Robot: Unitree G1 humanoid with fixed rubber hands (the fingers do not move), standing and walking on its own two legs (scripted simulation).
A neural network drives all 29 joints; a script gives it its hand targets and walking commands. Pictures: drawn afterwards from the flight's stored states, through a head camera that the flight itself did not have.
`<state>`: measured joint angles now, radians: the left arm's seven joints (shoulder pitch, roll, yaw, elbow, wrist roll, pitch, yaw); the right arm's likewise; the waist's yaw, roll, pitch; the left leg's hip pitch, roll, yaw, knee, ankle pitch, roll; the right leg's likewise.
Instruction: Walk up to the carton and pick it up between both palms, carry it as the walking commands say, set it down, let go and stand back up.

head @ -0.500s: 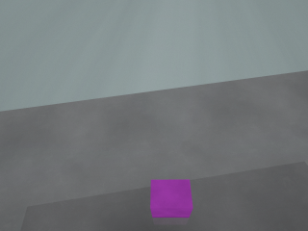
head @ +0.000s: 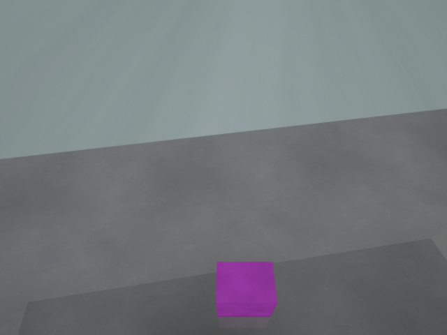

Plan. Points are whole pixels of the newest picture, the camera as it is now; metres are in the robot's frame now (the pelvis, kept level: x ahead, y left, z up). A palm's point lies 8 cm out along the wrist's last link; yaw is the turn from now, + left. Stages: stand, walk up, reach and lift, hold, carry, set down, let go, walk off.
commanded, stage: stand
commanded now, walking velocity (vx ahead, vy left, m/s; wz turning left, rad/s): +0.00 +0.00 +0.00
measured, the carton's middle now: (244, 290) +0.39 -0.04 -0.67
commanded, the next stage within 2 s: reach and lift in 0.62 s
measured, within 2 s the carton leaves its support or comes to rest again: neither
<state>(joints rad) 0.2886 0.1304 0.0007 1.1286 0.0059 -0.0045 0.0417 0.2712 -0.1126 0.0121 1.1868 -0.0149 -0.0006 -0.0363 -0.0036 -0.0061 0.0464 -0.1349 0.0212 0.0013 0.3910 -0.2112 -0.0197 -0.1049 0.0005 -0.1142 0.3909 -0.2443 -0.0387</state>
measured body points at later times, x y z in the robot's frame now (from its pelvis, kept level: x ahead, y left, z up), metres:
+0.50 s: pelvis +0.01 +0.00 +0.00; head +0.02 +0.00 +0.45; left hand -0.01 +0.23 -0.16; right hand +0.02 -0.21 -0.16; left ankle +0.00 +0.13 -0.74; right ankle -0.02 -0.09 -0.74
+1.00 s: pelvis -0.01 +0.01 -0.03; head +0.08 +0.01 +0.41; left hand +0.17 +0.19 -0.16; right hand +0.15 -0.21 -0.17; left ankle +0.00 +0.14 -0.74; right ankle -0.01 -0.09 -0.74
